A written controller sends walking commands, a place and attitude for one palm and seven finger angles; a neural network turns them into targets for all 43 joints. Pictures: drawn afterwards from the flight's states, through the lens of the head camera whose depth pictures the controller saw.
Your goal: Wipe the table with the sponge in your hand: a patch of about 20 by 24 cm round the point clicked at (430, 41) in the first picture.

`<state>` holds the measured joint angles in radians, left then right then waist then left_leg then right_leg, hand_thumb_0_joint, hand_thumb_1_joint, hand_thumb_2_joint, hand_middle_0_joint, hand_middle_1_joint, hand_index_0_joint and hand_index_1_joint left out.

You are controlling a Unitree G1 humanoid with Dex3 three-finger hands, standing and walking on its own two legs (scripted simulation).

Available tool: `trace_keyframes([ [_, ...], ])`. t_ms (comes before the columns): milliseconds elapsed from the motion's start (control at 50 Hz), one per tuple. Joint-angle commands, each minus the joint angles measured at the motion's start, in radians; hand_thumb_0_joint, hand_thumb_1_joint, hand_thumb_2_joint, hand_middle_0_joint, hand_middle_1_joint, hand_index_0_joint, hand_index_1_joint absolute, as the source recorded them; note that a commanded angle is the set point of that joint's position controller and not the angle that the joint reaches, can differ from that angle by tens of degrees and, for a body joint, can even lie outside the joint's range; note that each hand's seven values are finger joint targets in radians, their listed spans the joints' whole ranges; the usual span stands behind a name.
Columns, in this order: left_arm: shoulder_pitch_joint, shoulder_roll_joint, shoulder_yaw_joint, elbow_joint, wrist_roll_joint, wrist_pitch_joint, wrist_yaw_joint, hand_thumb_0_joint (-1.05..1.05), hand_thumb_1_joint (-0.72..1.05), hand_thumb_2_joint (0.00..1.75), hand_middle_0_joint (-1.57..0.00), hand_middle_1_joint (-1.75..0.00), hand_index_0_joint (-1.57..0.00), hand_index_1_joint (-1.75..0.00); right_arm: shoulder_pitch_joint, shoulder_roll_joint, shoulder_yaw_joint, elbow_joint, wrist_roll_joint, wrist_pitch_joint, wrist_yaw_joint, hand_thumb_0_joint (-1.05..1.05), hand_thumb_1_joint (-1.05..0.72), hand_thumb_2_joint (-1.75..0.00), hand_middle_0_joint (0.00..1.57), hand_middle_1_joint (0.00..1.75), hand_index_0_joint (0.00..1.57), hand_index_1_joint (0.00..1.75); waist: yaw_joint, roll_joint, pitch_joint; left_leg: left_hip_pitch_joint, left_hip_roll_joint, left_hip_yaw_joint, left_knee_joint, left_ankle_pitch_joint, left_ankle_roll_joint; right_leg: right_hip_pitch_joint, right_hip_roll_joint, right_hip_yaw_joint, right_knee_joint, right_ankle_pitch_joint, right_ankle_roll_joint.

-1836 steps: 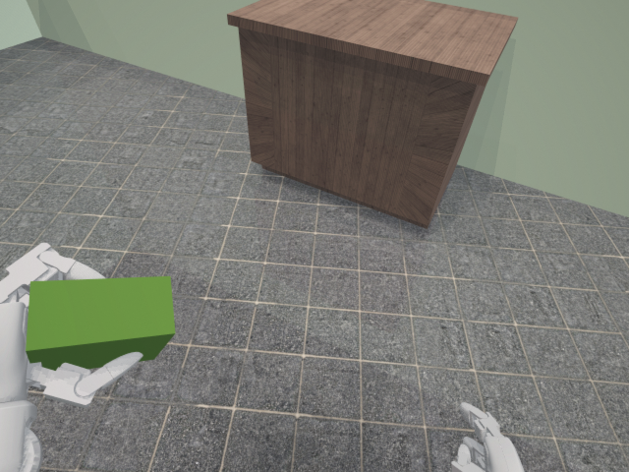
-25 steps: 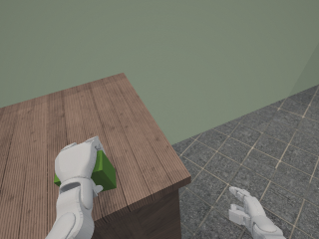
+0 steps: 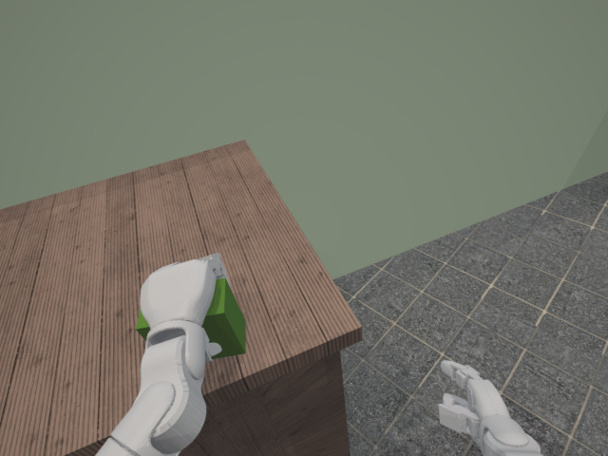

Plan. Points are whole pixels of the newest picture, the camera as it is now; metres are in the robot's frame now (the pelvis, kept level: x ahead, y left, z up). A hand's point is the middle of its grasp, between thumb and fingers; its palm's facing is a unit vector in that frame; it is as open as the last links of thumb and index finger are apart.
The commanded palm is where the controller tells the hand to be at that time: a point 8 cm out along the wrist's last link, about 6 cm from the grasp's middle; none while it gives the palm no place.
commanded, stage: slide across to the third lane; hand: left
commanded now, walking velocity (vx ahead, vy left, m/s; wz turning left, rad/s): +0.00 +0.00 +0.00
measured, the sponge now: (200, 330) +0.27 +0.20 +0.05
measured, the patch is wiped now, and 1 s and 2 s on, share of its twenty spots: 0.85 0.90 1.00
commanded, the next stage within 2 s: wipe forward along the third lane in 0.32 s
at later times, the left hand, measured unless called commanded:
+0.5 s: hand (228, 300) +0.29 +0.15 +0.09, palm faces +0.08 -0.11 -0.99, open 9.8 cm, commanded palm +0.26 +0.14 +0.14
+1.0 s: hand (235, 277) +0.33 +0.15 +0.09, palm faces +0.00 -0.06 -1.00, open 9.9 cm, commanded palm +0.31 +0.17 +0.12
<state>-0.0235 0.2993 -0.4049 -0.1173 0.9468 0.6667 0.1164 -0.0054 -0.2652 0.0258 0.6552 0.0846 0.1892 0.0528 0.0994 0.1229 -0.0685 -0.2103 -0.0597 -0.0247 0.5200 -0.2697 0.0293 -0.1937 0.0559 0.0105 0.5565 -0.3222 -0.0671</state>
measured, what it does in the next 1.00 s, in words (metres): shifts its weight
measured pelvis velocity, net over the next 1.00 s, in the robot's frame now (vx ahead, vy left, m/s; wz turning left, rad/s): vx -0.02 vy -0.05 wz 0.00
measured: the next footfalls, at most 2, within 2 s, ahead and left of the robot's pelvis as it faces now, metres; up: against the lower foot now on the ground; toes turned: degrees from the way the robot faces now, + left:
none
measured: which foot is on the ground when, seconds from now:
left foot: down 0.00-1.00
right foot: down 0.00-1.00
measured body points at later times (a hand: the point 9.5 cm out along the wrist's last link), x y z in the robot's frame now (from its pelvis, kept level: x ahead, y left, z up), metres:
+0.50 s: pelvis -0.01 -0.03 +0.00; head -0.05 -0.09 +0.44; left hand +0.28 +0.15 +0.14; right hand +0.24 -0.23 -0.09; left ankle +0.01 +0.11 -0.73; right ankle -0.01 -0.08 -0.73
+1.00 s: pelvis -0.02 -0.05 +0.00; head -0.05 -0.10 +0.44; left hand +0.33 +0.15 +0.14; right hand +0.19 -0.27 -0.11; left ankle +0.01 +0.10 -0.73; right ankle -0.01 -0.08 -0.73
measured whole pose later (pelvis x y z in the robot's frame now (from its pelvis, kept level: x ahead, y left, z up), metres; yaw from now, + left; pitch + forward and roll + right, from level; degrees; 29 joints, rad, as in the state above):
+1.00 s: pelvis -0.02 -0.05 +0.00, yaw +0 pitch +0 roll +2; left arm -0.45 0.25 -0.33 0.48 0.92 0.64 0.09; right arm 0.03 -0.28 0.04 0.72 0.09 0.18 -0.03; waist 0.05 0.09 -0.10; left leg -0.28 -0.01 -0.04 0.51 -0.23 0.01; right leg -0.28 0.10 -0.01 0.55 -0.28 -0.13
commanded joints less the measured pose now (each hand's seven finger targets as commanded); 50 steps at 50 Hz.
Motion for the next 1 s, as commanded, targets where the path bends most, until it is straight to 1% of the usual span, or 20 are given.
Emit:
trace_keyframes([
  [0,-0.276,-0.042,-0.009,-0.118,-0.047,-0.047,0.007,0.0,0.1,1.3,-1.2,-1.6,-1.2,-1.6,-0.266,-0.071,-0.023,-0.181,0.008,-0.066,-0.002,0.0,-0.9,-0.9,0.2,0.3,0.2,0.3,-0.035,-0.216,-0.1,0.026,0.027,-0.026,-0.071,0.139,0.03,0.007,-0.015,0.055,-0.111,0.196,0.001],
  [40,-0.295,-0.02,0.019,-0.083,-0.046,-0.05,0.015,0.0,0.1,1.3,-1.2,-1.6,-1.2,-1.6,-0.268,-0.072,-0.023,-0.169,0.006,-0.069,-0.007,0.0,-0.9,-0.9,0.2,0.3,0.2,0.3,-0.032,-0.232,-0.096,0.02,0.022,-0.018,-0.072,0.127,0.029,0.01,-0.016,0.068,-0.124,0.189,0.004],
  [60,-0.294,0.015,0.054,-0.08,-0.041,-0.046,0.021,0.0,0.1,1.3,-1.2,-1.6,-1.2,-1.6,-0.265,-0.079,-0.025,-0.166,0.005,-0.065,-0.009,0.0,-0.9,-0.9,0.2,0.3,0.2,0.3,-0.026,-0.197,-0.098,0.018,0.022,-0.017,-0.08,0.117,0.025,0.013,-0.014,0.09,-0.129,0.17,-0.002],
  [80,-0.309,-0.042,0.007,-0.079,-0.049,-0.048,0.02,0.0,0.1,1.3,-1.2,-1.6,-1.2,-1.6,-0.273,-0.069,-0.02,-0.173,0.007,-0.067,-0.007,0.0,-0.9,-0.9,0.2,0.3,0.2,0.3,-0.032,-0.212,-0.107,0.019,0.019,-0.012,-0.076,0.122,0.027,0.022,-0.019,0.068,-0.124,0.177,0.005],
  [120,-0.346,-0.056,-0.01,-0.056,-0.047,-0.051,0.02,0.0,0.1,1.3,-1.2,-1.6,-1.2,-1.6,-0.273,-0.07,-0.021,-0.164,0.008,-0.071,-0.007,0.0,-0.9,-0.9,0.2,0.3,0.2,0.3,-0.04,-0.206,-0.102,0.022,0.017,-0.01,-0.069,0.12,0.026,0.007,-0.02,0.077,-0.129,0.182,0.005],
  [240,-0.393,-0.067,-0.027,-0.014,-0.051,-0.043,0.023,0.0,0.1,1.3,-1.2,-1.6,-1.2,-1.6,-0.275,-0.069,-0.023,-0.159,0.01,-0.077,-0.004,0.0,-0.9,-0.9,0.2,0.3,0.2,0.3,-0.042,-0.197,-0.117,0.016,0.008,-0.002,-0.058,0.119,0.028,0.016,-0.028,0.089,-0.138,0.2,0.009],
  [260,-0.398,-0.037,0.001,-0.006,-0.051,-0.039,0.026,0.0,0.1,1.3,-1.2,-1.6,-1.2,-1.6,-0.268,-0.072,-0.025,-0.155,0.009,-0.076,-0.006,0.0,-0.9,-0.9,0.2,0.3,0.2,0.3,-0.04,-0.195,-0.117,0.011,0.008,-0.001,-0.066,0.105,0.027,0.021,-0.027,0.105,-0.149,0.174,0.008],
  [320,-0.447,-0.082,-0.041,0.058,-0.049,-0.039,0.021,0.0,0.1,1.3,-1.2,-1.6,-1.2,-1.6,-0.273,-0.071,-0.023,-0.143,0.013,-0.081,-0.008,0.0,-0.9,-0.9,0.2,0.3,0.2,0.3,-0.052,-0.216,-0.09,0.007,0.009,0.0,-0.062,0.089,0.027,-0.009,-0.031,0.092,-0.154,0.152,0.012],
  [380,-0.433,-0.068,-0.022,0.065,-0.048,-0.039,0.022,0.0,0.1,1.3,-1.2,-1.6,-1.2,-1.6,-0.273,-0.071,-0.026,-0.148,0.012,-0.083,-0.006,0.0,-0.9,-0.9,0.2,0.3,0.2,0.3,-0.041,-0.217,-0.127,0.006,0.004,0.004,-0.06,0.099,0.027,0.019,-0.034,0.093,-0.148,0.165,0.013],
  [440,-0.437,-0.06,-0.007,0.115,-0.047,-0.03,0.024,0.0,0.1,1.3,-1.2,-1.6,-1.2,-1.6,-0.269,-0.074,-0.024,-0.139,0.011,-0.08,-0.009,0.0,-0.9,-0.9,0.2,0.3,0.2,0.3,-0.041,-0.247,-0.11,-0.014,0.003,0.01,-0.055,0.105,0.026,0.023,-0.038,0.102,-0.151,0.201,0.017],
  [460,-0.464,-0.029,0.024,0.125,-0.043,-0.028,0.025,0.0,0.1,1.3,-1.2,-1.6,-1.2,-1.6,-0.261,-0.078,-0.025,-0.135,0.012,-0.075,-0.012,0.0,-0.9,-0.9,0.2,0.3,0.2,0.3,-0.046,-0.246,-0.116,-0.015,0.006,0.012,-0.064,0.095,0.025,0.025,-0.038,0.11,-0.155,0.181,0.015],
  [500,-0.474,-0.029,0.025,0.17,-0.037,-0.026,0.025,0.0,0.1,1.3,-1.2,-1.6,-1.2,-1.6,-0.268,-0.079,-0.023,-0.132,0.012,-0.076,-0.019,0.0,-0.9,-0.9,0.2,0.3,0.2,0.3,-0.047,-0.249,-0.086,-0.027,0.005,0.013,-0.059,0.08,0.023,0.001,-0.039,0.114,-0.163,0.159,0.017],
  [560,-0.542,-0.02,0.032,0.204,-0.029,-0.024,0.023,0.0,0.1,1.3,-1.2,-1.6,-1.2,-1.6,-0.255,-0.078,-0.02,-0.127,0.016,-0.074,-0.026,0.0,-0.9,-0.9,0.2,0.3,0.2,0.3,-0.057,-0.223,-0.101,-0.035,0.005,0.017,-0.065,0.075,0.022,0.006,-0.042,0.11,-0.156,0.155,0.016],
  [580,-0.525,-0.004,0.046,0.228,-0.025,-0.022,0.024,0.0,0.1,1.3,-1.2,-1.6,-1.2,-1.6,-0.257,-0.082,-0.02,-0.125,0.012,-0.075,-0.03,0.0,-0.9,-0.9,0.2,0.3,0.2,0.3,-0.047,-0.226,-0.095,-0.038,0.001,0.015,-0.063,0.069,0.022,0.002,-0.038,0.118,-0.162,0.143,0.016],
  [660,-0.575,0.018,0.066,0.304,-0.008,-0.008,0.021,0.0,0.1,1.3,-1.2,-1.6,-1.2,-1.6,-0.241,-0.086,-0.017,-0.116,0.012,-0.065,-0.042,0.0,-0.9,-0.9,0.2,0.3,0.2,0.3,-0.056,-0.234,-0.11,-0.059,0.0,0.022,-0.061,0.069,0.021,0.011,-0.044,0.131,-0.162,0.155,0.017],
  [760,-0.571,0.064,0.114,0.39,0.002,0.002,0.021,0.0,0.1,1.3,-1.2,-1.6,-1.2,-1.6,-0.235,-0.088,-0.016,-0.116,0.012,-0.06,-0.052,0.0,-0.9,-0.9,0.2,0.3,0.2,0.3,-0.047,-0.23,-0.128,-0.096,0.0,0.021,-0.057,0.071,0.015,0.034,-0.049,0.156,-0.159,0.173,0.018],
  [800,-0.59,0.059,0.11,0.449,-0.002,0.003,0.019,0.0,0.1,1.3,-1.2,-1.6,-1.2,-1.6,-0.22,-0.093,-0.012,-0.11,0.011,-0.058,-0.06,0.0,-0.9,-0.9,0.2,0.3,0.2,0.3,-0.054,-0.244,-0.1,-0.112,0.001,0.02,-0.057,0.048,0.015,0.012,-0.048,0.156,-0.17,0.133,0.023],
  [880,-0.675,0.114,0.143,0.546,0.004,-0.011,0.014,0.0,0.1,1.3,-1.2,-1.6,-1.2,-1.6,-0.195,-0.103,-0.01,-0.098,0.011,-0.057,-0.083,0.0,-0.9,-0.9,0.2,0.3,0.2,0.3,-0.068,-0.244,-0.076,-0.142,0.003,0.018,-0.054,0.017,0.012,-0.02,-0.055,0.184,-0.196,0.025,0.026],
  [920,-0.678,0.11,0.144,0.591,0.007,-0.025,0.012,0.0,0.1,1.3,-1.2,-1.6,-1.2,-1.6,-0.182,-0.102,-0.011,-0.095,0.009,-0.061,-0.09,0.0,-0.9,-0.9,0.2,0.3,0.2,0.3,-0.066,-0.232,-0.081,-0.154,0.001,0.018,-0.046,0.015,0.011,-0.027,-0.059,0.188,-0.198,0.019,0.026],
  [980,-0.729,0.159,0.177,0.632,0.004,-0.053,0.01,0.0,0.1,1.3,-1.2,-1.6,-1.2,-1.6,-0.157,-0.108,-0.013,-0.092,0.006,-0.062,-0.1,0.0,-0.9,-0.9,0.2,0.3,0.2,0.3,-0.07,-0.239,-0.102,-0.177,0.002,0.014,-0.04,0.013,0.011,-0.012,-0.064,0.205,-0.198,0.005,0.029],
])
